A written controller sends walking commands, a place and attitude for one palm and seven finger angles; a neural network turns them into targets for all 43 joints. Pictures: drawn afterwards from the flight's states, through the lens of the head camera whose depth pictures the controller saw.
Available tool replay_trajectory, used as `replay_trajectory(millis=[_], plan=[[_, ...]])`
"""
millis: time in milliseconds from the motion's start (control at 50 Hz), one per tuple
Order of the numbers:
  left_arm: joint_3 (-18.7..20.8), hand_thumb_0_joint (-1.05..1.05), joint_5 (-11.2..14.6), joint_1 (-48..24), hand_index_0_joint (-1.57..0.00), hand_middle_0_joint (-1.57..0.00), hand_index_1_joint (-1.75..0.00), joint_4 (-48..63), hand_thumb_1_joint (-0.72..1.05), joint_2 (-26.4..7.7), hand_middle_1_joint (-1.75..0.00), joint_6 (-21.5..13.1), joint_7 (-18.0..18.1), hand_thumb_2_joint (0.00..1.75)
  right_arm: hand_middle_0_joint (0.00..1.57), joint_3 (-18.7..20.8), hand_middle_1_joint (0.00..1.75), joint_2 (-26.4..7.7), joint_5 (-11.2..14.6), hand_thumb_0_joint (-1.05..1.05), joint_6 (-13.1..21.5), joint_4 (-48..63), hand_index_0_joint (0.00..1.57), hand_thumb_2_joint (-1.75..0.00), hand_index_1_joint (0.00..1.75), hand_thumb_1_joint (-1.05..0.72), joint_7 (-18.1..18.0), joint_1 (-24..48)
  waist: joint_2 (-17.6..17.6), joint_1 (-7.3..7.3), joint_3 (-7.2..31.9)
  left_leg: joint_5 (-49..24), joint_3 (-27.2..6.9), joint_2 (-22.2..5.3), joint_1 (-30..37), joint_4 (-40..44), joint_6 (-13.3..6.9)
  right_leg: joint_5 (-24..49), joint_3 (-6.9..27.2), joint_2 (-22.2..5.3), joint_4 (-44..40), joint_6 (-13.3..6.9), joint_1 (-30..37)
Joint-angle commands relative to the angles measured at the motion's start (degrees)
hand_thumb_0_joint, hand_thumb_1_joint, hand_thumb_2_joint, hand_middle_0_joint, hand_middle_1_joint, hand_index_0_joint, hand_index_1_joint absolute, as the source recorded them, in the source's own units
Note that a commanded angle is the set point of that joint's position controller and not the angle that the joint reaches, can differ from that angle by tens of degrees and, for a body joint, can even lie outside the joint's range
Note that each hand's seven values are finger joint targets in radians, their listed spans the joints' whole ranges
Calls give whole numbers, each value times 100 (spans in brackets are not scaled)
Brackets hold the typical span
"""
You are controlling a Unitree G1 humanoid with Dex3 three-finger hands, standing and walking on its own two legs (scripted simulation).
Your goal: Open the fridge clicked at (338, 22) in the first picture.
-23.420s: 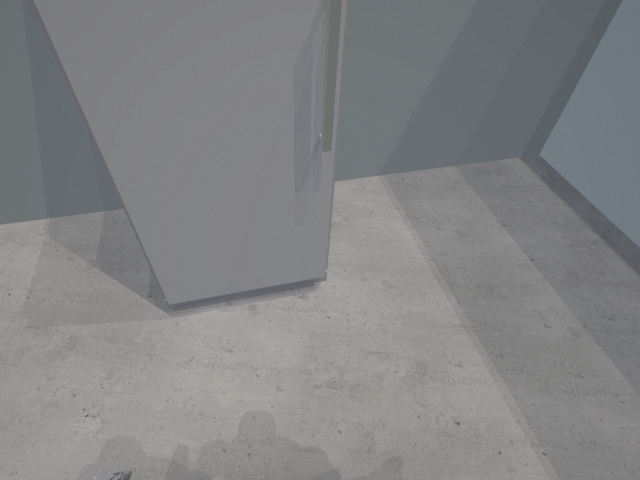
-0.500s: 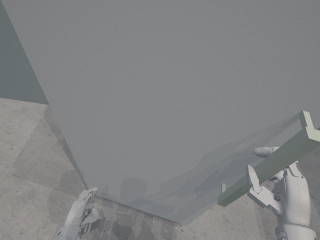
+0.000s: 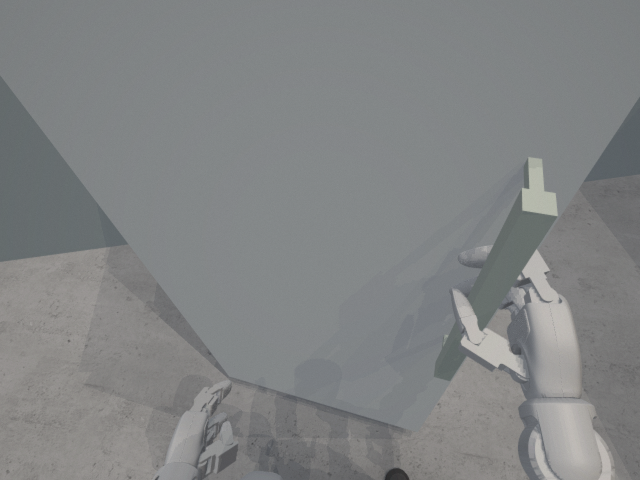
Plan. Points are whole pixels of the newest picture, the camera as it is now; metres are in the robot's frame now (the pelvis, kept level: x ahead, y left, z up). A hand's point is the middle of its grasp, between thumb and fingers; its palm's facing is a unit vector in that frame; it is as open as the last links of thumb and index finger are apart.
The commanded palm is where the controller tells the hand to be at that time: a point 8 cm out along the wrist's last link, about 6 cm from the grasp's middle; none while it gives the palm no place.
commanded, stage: walk backward, drawing the door open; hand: right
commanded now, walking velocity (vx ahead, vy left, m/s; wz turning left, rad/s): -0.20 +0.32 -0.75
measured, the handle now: (475, 298) +0.30 -0.14 +0.09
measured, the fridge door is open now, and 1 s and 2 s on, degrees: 24 56 70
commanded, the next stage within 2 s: stop walking and hold the door back in 1.28 s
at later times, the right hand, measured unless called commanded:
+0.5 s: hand (400, 479) +0.13 -0.05 +0.12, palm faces +0.30 +0.94 -0.18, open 6.7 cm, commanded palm +0.08 -0.09 +0.12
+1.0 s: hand out of the picture +0.03 +0.06 +0.12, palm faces +0.70 +0.69 -0.18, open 6.6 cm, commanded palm -0.03 +0.04 +0.12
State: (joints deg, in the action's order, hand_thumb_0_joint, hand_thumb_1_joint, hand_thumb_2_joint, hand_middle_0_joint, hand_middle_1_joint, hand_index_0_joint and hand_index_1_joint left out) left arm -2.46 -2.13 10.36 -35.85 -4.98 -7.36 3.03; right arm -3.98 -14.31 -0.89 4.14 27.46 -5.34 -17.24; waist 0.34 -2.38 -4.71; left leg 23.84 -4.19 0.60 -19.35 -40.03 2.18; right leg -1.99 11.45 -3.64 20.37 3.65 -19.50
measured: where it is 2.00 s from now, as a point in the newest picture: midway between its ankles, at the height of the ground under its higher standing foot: outside the picture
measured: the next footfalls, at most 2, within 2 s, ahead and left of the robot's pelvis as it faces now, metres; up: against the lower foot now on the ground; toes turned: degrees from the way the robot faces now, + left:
left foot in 0.08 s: +0.00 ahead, +0.19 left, +0.00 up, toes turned -6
right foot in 0.30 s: -0.05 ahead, +0.01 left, +0.00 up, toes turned -17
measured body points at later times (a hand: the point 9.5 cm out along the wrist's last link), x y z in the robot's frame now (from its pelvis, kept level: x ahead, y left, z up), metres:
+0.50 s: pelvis -0.09 +0.16 +0.01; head -0.04 +0.11 +0.45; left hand +0.13 +0.31 -0.08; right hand +0.10 -0.10 +0.13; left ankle +0.05 +0.30 -0.64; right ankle -0.09 +0.02 -0.74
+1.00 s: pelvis -0.07 +0.35 -0.02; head -0.05 +0.28 +0.42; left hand +0.22 +0.40 -0.10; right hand -0.01 +0.02 +0.13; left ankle +0.01 +0.43 -0.70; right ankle -0.10 +0.27 -0.75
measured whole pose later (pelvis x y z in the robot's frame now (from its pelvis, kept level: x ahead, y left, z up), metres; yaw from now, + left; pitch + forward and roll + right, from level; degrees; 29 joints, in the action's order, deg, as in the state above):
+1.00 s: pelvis -0.07 +0.35 -0.02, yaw -44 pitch -2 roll +1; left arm 1.9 -2.2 6.4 -35.5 -9.5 -8.3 6.1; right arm 3.2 -14.6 0.4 7.7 26.8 -1.9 -10.0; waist 3.5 -1.7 -11.1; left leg 29.3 3.3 -1.4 -25.4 -59.0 1.6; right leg -17.7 -6.7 -0.4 37.6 -4.1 -17.6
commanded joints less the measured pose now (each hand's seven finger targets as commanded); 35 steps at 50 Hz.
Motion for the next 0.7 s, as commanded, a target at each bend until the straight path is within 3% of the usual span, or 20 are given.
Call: replay_trajectory(millis=[0,60,100,120,160,200,240,260,280,300,320,360,440,480,520,600,620,640,660,680], plan=[[472,0,49,-727,-20,-20,-30,688,90,-1043,-30,-424,73,90,45,606,140,-283,75,0,731,1726,45,-90,140,-90,-138,725,-1817,123,1384,-350,595,447,1125,1429,44,-1755,790,-394,-714,-790,228],[415,0,112,-628,-20,-20,-30,535,90,-753,-30,-348,37,90,45,901,140,-669,109,0,832,1921,45,-90,140,-90,-82,854,-307,76,1601,-1739,463,-143,786,2542,-241,-1205,-449,486,734,-326,850],[440,0,86,-787,-20,-20,-30,532,90,-743,-30,-214,102,90,45,1302,140,-939,161,0,786,1901,45,-90,140,-90,-67,1269,469,126,1666,-1200,575,-856,-13,2500,-587,-1790,-1257,772,2395,-105,768],[593,0,170,-925,-20,-20,-30,563,90,-807,-30,-219,171,90,45,1284,140,-764,129,0,670,1744,45,-90,140,-90,-14,1036,1267,264,1730,-1273,409,-1191,-101,2552,-850,-2159,-1312,770,3710,-181,598],[517,0,125,-1122,-20,-20,-30,655,90,-751,-30,-195,274,90,45,1080,140,-488,64,0,562,1500,45,-90,140,-90,99,1239,1153,321,1355,-3074,348,-1507,509,2059,-1175,-2751,-1282,474,4631,-245,-606],[373,0,27,-874,-20,-20,-30,710,90,-681,-30,-278,345,90,45,994,140,-331,46,0,671,1349,45,-90,140,-90,254,1142,964,270,1029,-4224,778,-1402,1214,1587,-1223,-2509,-1531,198,3296,-224,-702],[343,0,33,-584,-20,-20,-30,667,90,-795,-30,-355,423,90,45,839,140,-166,137,0,715,1282,45,-90,140,-90,318,1069,529,47,1161,-4606,1136,-951,1200,298,-917,-1536,-1535,250,1017,-280,151],[403,0,60,-380,-20,-20,-30,616,90,-1009,-30,-419,448,90,45,592,140,-130,172,0,750,1217,45,-90,140,-90,349,1087,-282,-176,1239,-3568,1365,-531,67,-1165,-459,455,-878,-81,-302,-397,1645],[571,0,-36,-303,-20,-20,-30,684,90,-1221,-30,-510,382,90,45,413,140,-6,151,0,862,1415,45,-90,140,-90,393,1243,-1550,-88,1424,472,987,303,-2223,-2707,15,4377,1846,-2036,-574,-777,3464],[545,0,-145,-53,-20,-20,-30,579,90,-1278,-30,-507,215,90,45,544,140,-293,-180,0,989,1474,45,-90,140,-90,362,1568,-1165,-70,1768,1186,68,128,-2669,-3371,-22,5468,2854,-2643,-8,-1160,3980],[593,0,-130,-285,-20,-20,-30,666,90,-1443,-30,-496,102,90,45,701,140,-463,-199,0,1070,1632,45,-90,140,-90,315,1805,-420,-25,1778,746,-214,7,-2833,-3383,-63,4594,2561,-2719,29,-1516,3855],[588,0,-109,-540,-20,-20,-30,688,90,-1226,-30,-549,166,90,45,847,140,-612,-113,0,1129,2191,45,-90,140,-90,308,2194,-909,47,1601,623,-210,-155,-2894,-3212,67,4232,1915,-2094,168,-1083,3448],[655,0,11,-500,-20,-20,-30,544,90,-1136,-30,-573,105,90,45,599,140,-27,-44,0,788,1360,45,-90,140,-90,239,1727,-1219,169,1416,-1131,48,-125,-708,-2152,87,577,147,-1152,-362,-752,1271],[606,0,122,-552,-20,-20,-30,666,90,-1164,-30,-549,120,90,45,630,140,-96,60,0,692,1291,45,-90,140,-90,199,1772,-1587,164,1290,-1111,372,30,127,-1412,128,-1213,-29,-826,-803,-707,384],[584,0,186,-644,-20,-20,-30,719,90,-1187,-30,-471,131,90,45,710,140,-186,43,0,630,1181,45,-90,140,-90,127,1768,-1894,140,1112,-684,493,92,423,-764,186,-2557,443,-886,-1090,-876,-24],[590,0,180,-904,-20,-20,-30,728,90,-1079,-30,-449,162,90,45,965,140,-358,57,0,678,1085,45,-90,140,-90,11,1539,-1341,326,1111,-386,680,319,1720,1218,142,-2818,439,-583,-271,-756,-691],[567,0,191,-763,-20,-20,-30,643,90,-943,-30,-452,153,90,45,1005,140,-431,41,0,677,1179,45,-90,140,-90,7,1489,-526,303,1264,-573,562,54,1576,2079,43,-2707,-58,10,553,-504,-354],[539,0,203,-716,-20,-20,-30,579,90,-718,-30,-416,142,90,45,1233,140,-767,22,0,666,1370,45,-90,140,-90,1,1480,911,269,1359,-443,57,-805,1127,2764,-252,-2580,-983,606,2194,-180,-234],[560,0,191,-895,-20,-20,-30,557,90,-683,-30,-425,170,90,45,1552,140,-1073,-17,0,686,1544,45,-90,140,-90,-33,1595,1408,374,1394,-988,-819,-1738,600,2735,-839,-3172,-1213,765,4281,-126,-675],[471,0,110,-934,-20,-20,-30,529,90,-620,-30,-427,213,90,45,1745,140,-1188,-27,0,771,1681,45,-90,140,-90,-78,1871,1266,393,1293,-2476,-1022,-2184,623,2455,-1178,-3518,-1090,610,5455,-201,-1304]])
